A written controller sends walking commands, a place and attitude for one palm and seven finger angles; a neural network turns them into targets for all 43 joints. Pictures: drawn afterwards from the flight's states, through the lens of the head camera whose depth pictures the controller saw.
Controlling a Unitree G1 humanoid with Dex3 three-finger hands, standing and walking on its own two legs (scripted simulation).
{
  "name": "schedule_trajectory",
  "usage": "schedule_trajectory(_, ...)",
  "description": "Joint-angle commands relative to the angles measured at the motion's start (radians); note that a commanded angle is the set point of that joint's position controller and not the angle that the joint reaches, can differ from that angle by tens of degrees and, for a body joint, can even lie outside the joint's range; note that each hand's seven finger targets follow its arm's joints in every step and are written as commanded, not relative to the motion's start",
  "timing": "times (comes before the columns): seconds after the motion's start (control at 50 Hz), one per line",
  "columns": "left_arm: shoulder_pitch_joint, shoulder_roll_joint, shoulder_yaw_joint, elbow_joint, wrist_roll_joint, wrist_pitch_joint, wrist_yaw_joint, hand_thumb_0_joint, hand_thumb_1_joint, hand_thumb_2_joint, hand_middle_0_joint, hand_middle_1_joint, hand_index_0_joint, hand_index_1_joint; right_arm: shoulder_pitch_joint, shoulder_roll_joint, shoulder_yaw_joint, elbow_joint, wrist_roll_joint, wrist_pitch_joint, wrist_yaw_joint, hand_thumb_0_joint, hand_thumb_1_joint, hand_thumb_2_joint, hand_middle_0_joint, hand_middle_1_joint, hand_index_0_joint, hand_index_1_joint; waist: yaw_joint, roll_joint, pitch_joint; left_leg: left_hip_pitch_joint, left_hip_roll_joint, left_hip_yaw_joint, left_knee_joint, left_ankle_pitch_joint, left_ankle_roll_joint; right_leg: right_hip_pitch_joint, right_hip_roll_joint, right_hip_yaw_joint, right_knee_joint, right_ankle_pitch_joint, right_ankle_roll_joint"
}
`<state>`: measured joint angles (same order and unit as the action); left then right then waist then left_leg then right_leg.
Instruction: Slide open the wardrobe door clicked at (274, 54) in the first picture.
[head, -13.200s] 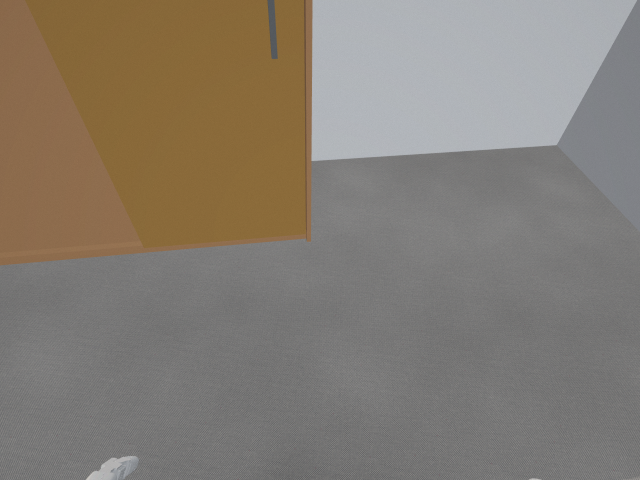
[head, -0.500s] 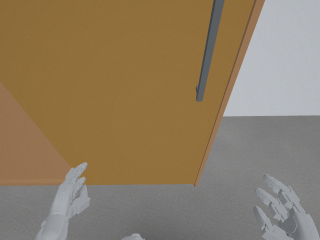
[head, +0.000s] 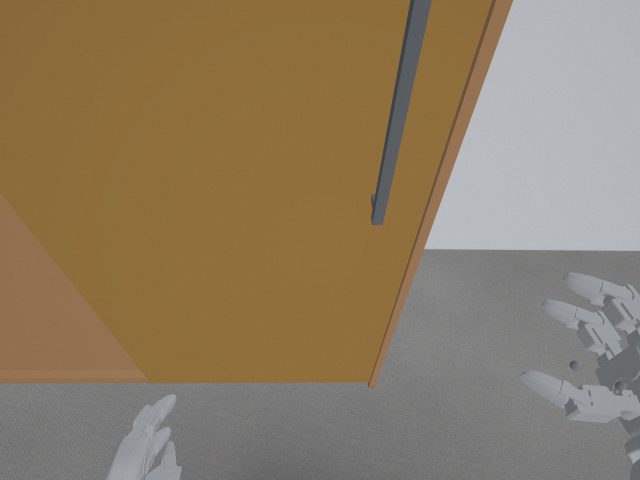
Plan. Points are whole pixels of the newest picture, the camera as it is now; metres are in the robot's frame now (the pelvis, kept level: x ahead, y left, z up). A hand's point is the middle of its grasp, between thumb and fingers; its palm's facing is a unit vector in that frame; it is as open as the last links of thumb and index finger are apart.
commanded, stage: raise the hand with hooked fingers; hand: right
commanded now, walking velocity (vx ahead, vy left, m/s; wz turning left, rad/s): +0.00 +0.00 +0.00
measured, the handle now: (394, 115) +0.49 -0.07 +0.23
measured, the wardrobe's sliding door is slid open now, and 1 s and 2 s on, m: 0.00 0.00 0.00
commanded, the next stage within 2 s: move the hooked fingers beside the handle in 1.16 s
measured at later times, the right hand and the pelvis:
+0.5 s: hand (631, 292) +0.26 -0.27 +0.19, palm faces +0.05 +0.99 -0.12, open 13.9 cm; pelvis +0.01 +0.00 +0.02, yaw -1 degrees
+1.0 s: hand out of the picture +0.28 -0.27 +0.22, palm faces +0.11 +0.99 -0.08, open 14.0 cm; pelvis +0.01 +0.01 +0.02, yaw +0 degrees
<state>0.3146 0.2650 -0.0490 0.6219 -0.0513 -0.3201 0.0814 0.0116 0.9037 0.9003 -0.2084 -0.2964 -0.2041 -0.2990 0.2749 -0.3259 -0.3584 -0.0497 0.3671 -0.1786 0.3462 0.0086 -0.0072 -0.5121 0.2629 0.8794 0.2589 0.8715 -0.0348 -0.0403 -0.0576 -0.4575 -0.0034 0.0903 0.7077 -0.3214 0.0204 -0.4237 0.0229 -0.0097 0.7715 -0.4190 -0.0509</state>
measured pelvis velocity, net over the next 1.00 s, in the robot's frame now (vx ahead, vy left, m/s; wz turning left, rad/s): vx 0.01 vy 0.01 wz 0.00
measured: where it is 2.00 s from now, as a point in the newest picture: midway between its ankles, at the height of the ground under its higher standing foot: outside the picture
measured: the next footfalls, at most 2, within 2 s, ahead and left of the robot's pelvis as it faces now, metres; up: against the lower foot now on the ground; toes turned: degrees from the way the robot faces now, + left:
none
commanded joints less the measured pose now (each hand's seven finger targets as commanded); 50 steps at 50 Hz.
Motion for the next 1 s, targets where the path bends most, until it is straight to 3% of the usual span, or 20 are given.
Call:
schedule_trajectory(0.0,-0.133,0.140,0.053,-0.165,-0.017,-0.082,0.029,0.000,0.900,0.900,-0.200,-0.300,-0.200,-0.300,-0.249,-0.216,-0.025,-0.177,-0.015,0.029,0.045,0.000,0.220,-0.420,0.280,1.020,0.280,1.020,0.022,-0.033,-0.106,0.126,0.010,-0.040,-0.132,0.081,-0.002,0.054,-0.041,0.081,-0.198,0.197,0.028)
schedule_trajectory(0.08,-0.153,0.127,0.044,-0.170,-0.006,-0.084,0.038,0.000,0.900,0.900,-0.200,-0.300,-0.200,-0.300,-0.304,-0.345,-0.165,-0.268,-0.007,0.051,0.022,0.000,0.313,-0.380,0.287,1.080,0.287,1.080,-0.023,-0.031,-0.189,0.226,0.007,-0.027,-0.136,0.194,0.006,0.139,-0.041,0.094,-0.224,0.335,0.040)
schedule_trajectory(0.16,-0.166,0.110,0.029,-0.161,-0.007,-0.078,0.030,0.000,0.900,0.900,-0.200,-0.300,-0.200,-0.300,-0.313,-0.302,-0.178,-0.244,0.026,0.058,0.010,0.000,0.407,-0.340,0.293,1.140,0.293,1.140,-0.032,-0.075,-0.158,0.243,0.002,-0.008,-0.143,0.277,0.008,0.191,-0.044,0.095,-0.251,0.444,0.072)
schedule_trajectory(0.24,-0.169,0.122,0.023,-0.148,-0.021,-0.053,0.028,0.000,0.900,0.900,-0.200,-0.300,-0.200,-0.300,-0.365,-0.267,-0.124,-0.098,0.019,0.169,0.051,0.000,0.500,-0.300,0.300,1.200,0.300,1.200,-0.017,-0.080,-0.033,0.199,0.003,-0.011,-0.183,0.244,0.007,0.170,-0.043,0.091,-0.283,0.377,0.069)
schedule_trajectory(0.28,-0.171,0.126,0.024,-0.155,-0.026,-0.038,0.029,0.000,0.900,0.900,-0.200,-0.300,-0.200,-0.300,-0.386,-0.273,-0.112,-0.058,0.010,0.230,0.073,0.000,0.500,-0.300,0.300,1.200,0.300,1.200,-0.016,-0.034,-0.021,0.211,0.003,-0.018,-0.202,0.244,0.009,0.174,-0.042,0.092,-0.292,0.364,0.060)
schedule_trajectory(0.34,-0.196,0.126,0.020,-0.180,-0.029,-0.018,0.033,0.000,0.900,0.900,-0.200,-0.300,-0.200,-0.300,-0.531,-0.333,-0.118,-0.148,-0.009,0.277,0.091,0.000,0.500,-0.300,0.300,1.200,0.300,1.200,-0.008,-0.032,-0.111,0.240,0.007,-0.023,-0.208,0.239,0.006,0.218,-0.037,0.097,-0.297,0.358,0.048)
schedule_trajectory(0.4,-0.218,0.110,0.009,-0.190,-0.020,-0.011,0.032,0.000,0.900,0.900,-0.200,-0.300,-0.200,-0.300,-0.610,-0.432,-0.205,-0.246,-0.002,0.253,0.083,0.000,0.500,-0.300,0.300,1.200,0.300,1.200,-0.026,-0.075,-0.210,0.302,0.004,-0.031,-0.218,0.283,0.012,0.281,-0.032,0.094,-0.296,0.417,0.052)
schedule_trajectory(0.44,-0.220,0.101,0.004,-0.184,-0.017,-0.012,0.034,0.000,0.900,0.900,-0.200,-0.300,-0.200,-0.300,-0.629,-0.458,-0.244,-0.254,0.009,0.224,0.077,0.000,0.500,-0.300,0.300,1.200,0.300,1.200,-0.030,-0.071,-0.227,0.319,0.002,-0.026,-0.225,0.301,0.012,0.304,-0.033,0.096,-0.302,0.443,0.055)
schedule_trajectory(0.48,-0.220,0.101,0.000,-0.167,-0.017,-0.008,0.033,0.000,0.900,0.900,-0.200,-0.300,-0.200,-0.300,-0.633,-0.476,-0.266,-0.215,0.012,0.221,0.072,0.000,0.500,-0.300,0.300,1.200,0.300,1.200,-0.036,-0.077,-0.200,0.328,-0.001,-0.024,-0.239,0.308,0.014,0.299,-0.034,0.092,-0.311,0.452,0.057)
schedule_trajectory(0.52,-0.222,0.103,-0.002,-0.151,-0.024,-0.001,0.035,0.000,0.900,0.900,-0.200,-0.300,-0.200,-0.300,-0.662,-0.454,-0.250,-0.115,0.011,0.252,0.079,0.000,0.500,-0.300,0.300,1.200,0.300,1.200,-0.024,-0.106,-0.123,0.290,0.004,-0.021,-0.254,0.284,0.016,0.282,-0.031,0.091,-0.330,0.413,0.060)
schedule_trajectory(0.56,-0.220,0.116,-0.001,-0.137,-0.035,0.008,0.037,0.000,0.900,0.900,-0.200,-0.300,-0.200,-0.300,-0.680,-0.425,-0.207,-0.004,0.002,0.310,0.092,0.000,0.500,-0.300,0.300,1.200,0.300,1.200,-0.009,-0.086,-0.049,0.249,0.009,-0.017,-0.269,0.232,0.015,0.252,-0.035,0.095,-0.350,0.352,0.057)
schedule_trajectory(0.58,-0.217,0.121,0.001,-0.138,-0.037,0.017,0.035,0.000,0.900,0.900,-0.200,-0.300,-0.200,-0.300,-0.664,-0.426,-0.199,0.061,-0.001,0.346,0.105,0.000,0.500,-0.300,0.300,1.200,0.300,1.200,-0.016,-0.038,-0.024,0.253,0.010,-0.025,-0.283,0.219,0.016,0.230,-0.035,0.093,-0.351,0.329,0.048)
schedule_trajectory(0.64,-0.234,0.138,0.003,-0.161,-0.046,0.031,0.032,0.000,0.900,0.900,-0.200,-0.300,-0.200,-0.300,-0.759,-0.460,-0.173,0.067,-0.020,0.417,0.134,0.000,0.500,-0.300,0.300,1.200,0.300,1.200,-0.009,-0.021,-0.082,0.265,0.019,-0.030,-0.275,0.218,0.011,0.233,-0.030,0.094,-0.349,0.324,0.037)
schedule_trajectory(0.68,-0.244,0.129,0.005,-0.182,-0.045,0.037,0.021,0.000,0.900,0.900,-0.200,-0.300,-0.200,-0.300,-0.714,-0.432,-0.157,0.039,-0.012,0.416,0.151,0.000,0.500,-0.300,0.300,1.200,0.300,1.200,-0.016,0.006,-0.136,0.304,0.021,-0.043,-0.265,0.263,0.014,0.250,-0.030,0.089,-0.327,0.366,0.036)
schedule_trajectory(0.74,-0.259,0.117,0.006,-0.205,-0.042,0.038,0.014,0.000,0.900,0.900,-0.200,-0.300,-0.200,-0.300,-0.717,-0.475,-0.210,-0.107,0.005,0.363,0.152,0.000,0.500,-0.300,0.300,1.200,0.300,1.200,-0.028,-0.036,-0.237,0.342,0.018,-0.044,-0.250,0.304,0.013,0.297,-0.022,0.080,-0.314,0.405,0.034)
schedule_trajectory(0.8,-0.262,0.114,0.005,-0.196,-0.032,0.038,0.010,0.000,0.900,0.900,-0.200,-0.300,-0.200,-0.300,-0.666,-0.517,-0.295,-0.113,0.028,0.318,0.124,0.000,0.500,-0.300,0.300,1.200,0.300,1.200,-0.042,0.000,-0.201,0.366,0.017,-0.049,-0.261,0.303,0.012,0.254,-0.025,0.071,-0.317,0.391,0.029)
schedule_trajectory(0.86,-0.251,0.117,0.012,-0.182,-0.033,0.037,0.015,0.000,0.900,0.900,-0.200,-0.300,-0.200,-0.300,-0.663,-0.519,-0.313,-0.062,0.016,0.324,0.091,0.000,0.500,-0.300,0.300,1.200,0.300,1.200,-0.039,-0.055,-0.139,0.316,0.019,-0.043,-0.270,0.260,0.011,0.240,-0.025,0.063,-0.330,0.351,0.028)
schedule_trajectory(0.92,-0.256,0.119,0.012,-0.176,-0.040,0.042,0.019,0.000,0.900,0.900,-0.200,-0.300,-0.200,-0.300,-0.709,-0.474,-0.247,-0.034,-0.011,0.360,0.070,0.000,0.500,-0.300,0.300,1.200,0.300,1.200,-0.020,-0.103,-0.063,0.274,0.030,-0.057,-0.289,0.199,0.011,0.223,-0.029,0.055,-0.337,0.296,0.028)
schedule_trajectory(0.96,-0.253,0.118,0.012,-0.180,-0.043,0.037,0.027,0.000,0.900,0.900,-0.200,-0.300,-0.200,-0.300,-0.751,-0.449,-0.201,-0.058,-0.023,0.369,0.069,0.000,0.500,-0.300,0.300,1.200,0.300,1.200,-0.007,-0.121,-0.080,0.261,0.029,-0.056,-0.287,0.183,0.010,0.248,-0.030,0.062,-0.337,0.284,0.028)
schedule_trajectory(0.98,-0.256,0.116,0.011,-0.186,-0.043,0.037,0.028,0.000,0.900,0.900,-0.200,-0.300,-0.200,-0.300,-0.760,-0.434,-0.172,-0.092,-0.024,0.366,0.075,0.000,0.500,-0.300,0.300,1.200,0.300,1.200,-0.006,-0.098,-0.103,0.287,0.031,-0.068,-0.289,0.197,0.011,0.259,-0.034,0.063,-0.331,0.297,0.026)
